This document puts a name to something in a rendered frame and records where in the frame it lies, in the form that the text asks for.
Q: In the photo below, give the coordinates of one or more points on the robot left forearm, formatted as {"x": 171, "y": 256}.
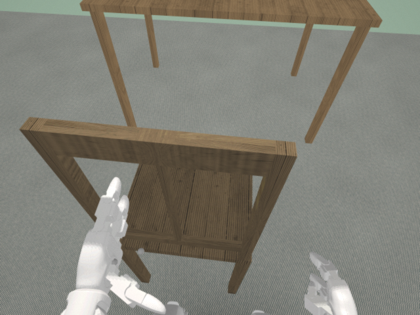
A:
{"x": 87, "y": 302}

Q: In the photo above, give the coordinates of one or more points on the chair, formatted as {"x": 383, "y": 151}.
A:
{"x": 192, "y": 192}

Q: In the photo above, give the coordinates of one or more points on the table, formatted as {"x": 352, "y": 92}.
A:
{"x": 357, "y": 13}

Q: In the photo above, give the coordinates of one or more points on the right robot hand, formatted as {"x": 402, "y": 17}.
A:
{"x": 335, "y": 296}

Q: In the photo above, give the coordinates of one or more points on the left robot hand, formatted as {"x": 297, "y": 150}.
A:
{"x": 101, "y": 246}

